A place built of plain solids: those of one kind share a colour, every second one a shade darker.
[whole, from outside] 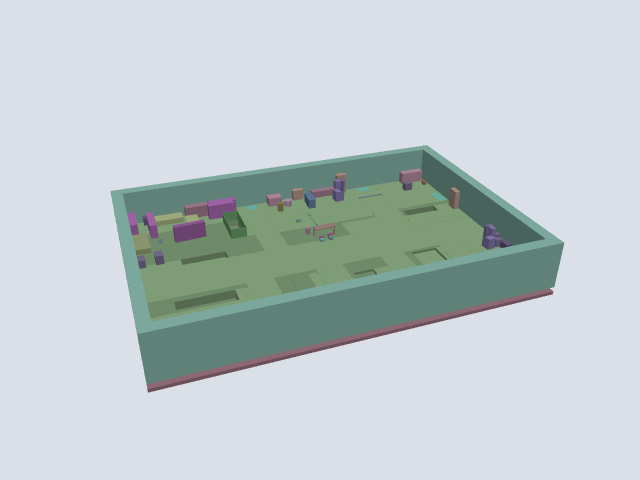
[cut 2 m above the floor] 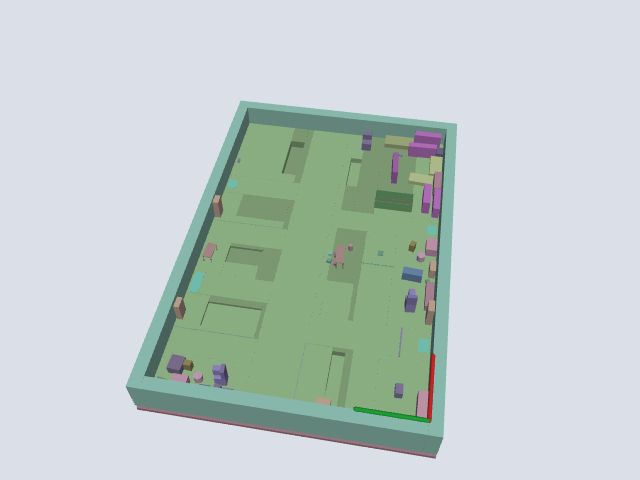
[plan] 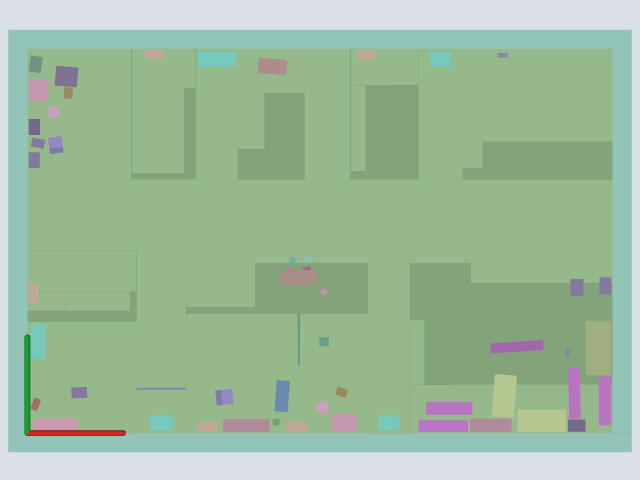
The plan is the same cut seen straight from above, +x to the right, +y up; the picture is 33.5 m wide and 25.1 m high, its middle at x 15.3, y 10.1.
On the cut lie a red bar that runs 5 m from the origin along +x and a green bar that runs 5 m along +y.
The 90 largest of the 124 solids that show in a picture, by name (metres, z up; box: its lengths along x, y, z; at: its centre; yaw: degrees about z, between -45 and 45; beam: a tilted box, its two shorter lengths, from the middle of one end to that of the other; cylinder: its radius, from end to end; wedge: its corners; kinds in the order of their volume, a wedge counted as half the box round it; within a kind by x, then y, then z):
{
 "floor_1": {"box": [2.05, 1.0, 1.0], "at": [1.02, 6.9, -0.5]},
 "floor_2": {"box": [3.15, 6.85, 1.0], "at": [1.57, 16.68, -0.5]},
 "floor_3": {"box": [5.7, 3.8, 1.0], "at": [2.85, 1.9, -0.5]},
 "floor_4": {"box": [5.7, 2.0, 1.0], "at": [2.85, 4.8, -0.5]},
 "floor_5": {"box": [5.7, 0.6, 1.0], "at": [2.85, 6.1, -0.5]},
 "floor_6": {"box": [5.7, 2.15, 1.0], "at": [2.85, 8.47, -0.5]},
 "floor_7": {"box": [3.3, 1.0, 0.75], "at": [3.7, 6.9, -0.94]},
 "floor_8": {"box": [2.3, 6.85, 1.0], "at": [4.3, 16.68, -0.5]},
 "floor_9": {"box": [0.35, 1.0, 1.0], "at": [5.53, 6.9, -0.5]},
 "floor_10": {"box": [0.45, 4.45, 1.0], "at": [5.67, 15.82, -0.5]},
 "floor_11": {"box": [2.6, 9.55, 1.0], "at": [7.0, 4.78, -0.5]},
 "floor_12": {"box": [2.3, 4.45, 1.09], "at": [7.05, 15.82, -0.78]},
 "floor_13": {"box": [3.35, 0.35, 1.0], "at": [7.12, 13.43, -0.5]},
 "floor_14": {"box": [3.35, 2.05, 1.0], "at": [7.12, 19.07, -0.5]},
 "floor_15": {"box": [0.4, 2.3, 1.0], "at": [8.5, 7.75, -0.5]},
 "floor_16": {"box": [0.6, 4.45, 1.0], "at": [8.5, 15.82, -0.5]},
 "floor_17": {"box": [2.2, 6.85, 1.0], "at": [9.9, 16.68, -0.5]},
 "floor_18": {"box": [3.2, 2.3, 1.32], "at": [10.3, 7.75, -0.66]},
 "floor_19": {"box": [1.4, 2.95, 1.0], "at": [11.7, 16.32, -0.5]},
 "floor_20": {"box": [3.5, 1.6, 1.0], "at": [12.75, 14.05, -0.5]},
 "floor_21": {"box": [3.5, 2.3, 1.0], "at": [12.75, 18.95, -0.5]},
 "floor_22": {"box": [9.5, 3.55, 1.0], "at": [13.05, 1.77, -0.5]},
 "floor_23": {"box": [9.5, 2.7, 1.0], "at": [13.05, 4.9, -0.5]},
 "floor_24": {"box": [9.5, 0.35, 1.0], "at": [13.05, 6.42, -0.5]},
 "floor_25": {"box": [9.5, 0.65, 1.0], "at": [13.05, 9.22, -0.5]},
 "floor_26": {"box": [1.75, 2.95, 1.1], "at": [13.28, 16.32, -0.77]},
 "floor_27": {"box": [0.35, 2.95, 1.0], "at": [14.32, 16.32, -0.5]},
 "floor_28": {"box": [5.9, 2.3, 1.0], "at": [14.85, 7.75, -0.5]},
 "floor_29": {"box": [30.6, 3.7, 1.0], "at": [15.3, 11.4, -0.5]},
 "floor_30": {"box": [2.4, 6.85, 1.0], "at": [15.7, 16.68, -0.5]},
 "floor_31": {"box": [0.8, 4.5, 1.0], "at": [17.3, 15.95, -0.5]},
 "floor_32": {"box": [1.5, 4.5, 1.32], "at": [18.45, 15.95, -0.66]},
 "floor_33": {"box": [3.55, 0.45, 1.0], "at": [18.68, 13.47, -0.5]},
 "floor_34": {"box": [3.55, 1.9, 1.0], "at": [18.68, 19.15, -0.5]},
 "floor_35": {"box": [2.2, 9.55, 1.0], "at": [18.9, 4.78, -0.5]},
 "floor_36": {"box": [1.25, 4.5, 1.0], "at": [19.82, 15.95, -0.5]},
 "floor_37": {"box": [0.8, 3.35, 1.0], "at": [20.4, 4.22, -0.5]},
 "floor_38": {"box": [1.35, 3.35, 0.71], "at": [21.48, 4.22, -0.96]},
 "floor_39": {"box": [3.2, 1.05, 1.0], "at": [21.6, 8.38, -0.5]},
 "floor_40": {"box": [2.3, 6.85, 1.0], "at": [21.6, 16.68, -0.5]},
 "floor_41": {"box": [1.05, 1.4, 1.0], "at": [23.27, 14.55, -0.5]},
 "floor_42": {"box": [3.85, 1.05, 0.77], "at": [25.12, 8.38, -0.94]},
 "floor_43": {"box": [10.6, 2.55, 1.0], "at": [25.3, 1.27, -0.5]},
 "floor_44": {"box": [10.6, 1.95, 1.0], "at": [25.3, 6.88, -0.5]},
 "floor_45": {"box": [10.6, 0.65, 1.0], "at": [25.3, 9.22, -0.5]},
 "floor_46": {"box": [4.75, 1.4, 0.56], "at": [26.18, 14.55, -1.04]},
 "floor_47": {"box": [8.45, 3.35, 1.0], "at": [26.38, 4.22, -0.5]},
 "floor_48": {"box": [7.85, 0.6, 1.0], "at": [26.68, 13.55, -0.5]},
 "floor_49": {"box": [7.85, 4.85, 1.0], "at": [26.68, 17.68, -0.5]},
 "floor_50": {"box": [3.55, 1.05, 1.0], "at": [28.82, 8.38, -0.5]},
 "floor_51": {"box": [2.05, 1.4, 1.0], "at": [29.57, 14.55, -0.5]},
 "wall_1": {"box": [1.0, 20.1, 4.2], "at": [-0.5, 10.05, 1.1]},
 "wall_2": {"box": [32.6, 1.0, 4.2], "at": [15.3, -0.5, 1.1]},
 "wall_3": {"box": [32.6, 1.0, 4.2], "at": [15.3, 20.6, 1.1]},
 "wall_4": {"box": [1.0, 20.1, 4.2], "at": [31.1, 10.05, 1.1]},
 "floor_base_1": {"box": [32.6, 22.1, 0.3], "at": [15.3, 10.05, -1.57]},
 "bar_rack_1": {"box": [2.59, 0.61, 1.2], "at": [21.75, 0.38, 0.6]},
 "bar_rack_2": {"box": [2.43, 0.67, 1.4], "at": [22.06, 1.3, 0.7]},
 "bar_rack_3": {"box": [2.77, 0.53, 1.48], "at": [25.6, 4.52, 0.74], "yaw": 3.5},
 "bar_rack_4": {"box": [0.61, 2.67, 1.3], "at": [28.61, 2.09, 0.65], "yaw": 1.2},
 "bar_rack_5": {"box": [0.66, 2.57, 1.42], "at": [30.2, 1.69, 0.71]},
 "board_stack_1": {"box": [2.32, 0.7, 1.13], "at": [1.47, 0.42, 0.56]},
 "board_stack_2": {"box": [2.42, 0.67, 0.66], "at": [11.45, 0.41, 0.33]},
 "board_stack_3": {"box": [2.18, 0.69, 1.14], "at": [24.23, 0.41, 0.57]},
 "sheet_stack_1": {"box": [1.16, 2.22, 0.4], "at": [24.94, 1.94, 0.2], "yaw": -4.1},
 "sheet_stack_2": {"box": [2.55, 1.15, 0.49], "at": [26.89, 0.65, 0.24]},
 "sheet_stack_3": {"box": [1.33, 2.82, 0.48], "at": [29.86, 4.44, 0.24]},
 "tool_cabinet_1": {"box": [0.49, 1.03, 1.82], "at": [0.32, 7.28, 0.91]},
 "tool_cabinet_2": {"box": [0.96, 0.45, 1.73], "at": [6.64, 19.8, 0.86]},
 "tool_cabinet_3": {"box": [1.02, 0.5, 1.97], "at": [9.43, 0.32, 0.98]},
 "tool_cabinet_4": {"box": [1.05, 0.51, 1.05], "at": [14.08, 0.33, 0.53]},
 "tool_cabinet_5": {"box": [0.91, 0.52, 1.93], "at": [17.7, 19.77, 0.96]},
 "offcut_bin_1": {"box": [0.58, 0.83, 0.77], "at": [0.36, 14.28, 0.39]},
 "offcut_bin_2": {"box": [0.59, 0.84, 0.72], "at": [0.36, 16.01, 0.36]},
 "offcut_bin_3": {"box": [0.69, 0.49, 0.69], "at": [0.55, 15.16, 0.34], "yaw": -11.8},
 "offcut_bin_4": {"box": [0.82, 0.57, 0.73], "at": [2.71, 2.12, 0.36], "yaw": 2.4},
 "offcut_bin_5": {"box": [0.92, 0.64, 0.74], "at": [28.73, 0.39, 0.37]},
 "offcut_bin_6": {"box": [0.68, 0.89, 0.83], "at": [28.74, 7.62, 0.41], "yaw": -0.2},
 "offcut_bin_7": {"box": [0.62, 0.9, 0.71], "at": [30.22, 7.7, 0.35]},
 "forge_hearth_1": {"box": [1.02, 1.16, 0.91], "at": [0.58, 17.94, 0.46]},
 "forge_hearth_2": {"box": [1.32, 0.93, 0.83], "at": [16.58, 0.54, 0.41]},
 "bandsaw_1": {"box": [0.72, 0.86, 1.0], "at": [1.49, 15.06, 0.5], "yaw": 6.4},
 "bandsaw_2": {"box": [0.3, 0.8, 1.06], "at": [10.01, 1.85, 1.59], "yaw": 6.1},
 "bandsaw_3": {"box": [0.89, 0.8, 1.06], "at": [10.3, 1.88, 0.53], "yaw": 6.1},
 "bandsaw_4": {"box": [0.59, 0.48, 0.82], "at": [10.45, 1.9, 1.71], "yaw": 6.1},
 "planer_1": {"box": [0.69, 1.64, 0.9], "at": [13.32, 1.94, 0.45], "yaw": -4.3},
 "table_saw_1": {"box": [1.17, 1.04, 0.78], "at": [2.04, 18.65, 0.39], "yaw": -4.9},
 "coal_bin_1": {"box": [0.63, 0.84, 0.56], "at": [0.44, 19.29, 0.28], "yaw": -8.6},
 "quench_tub_1": {"cylinder": 0.33, "from": [1.34, 16.79, 0.0], "to": [1.34, 16.79, 0.64]},
 "anvil_block_1": {"box": [0.45, 0.58, 0.83], "at": [2.14, 17.79, 0.41], "yaw": -3.6}
}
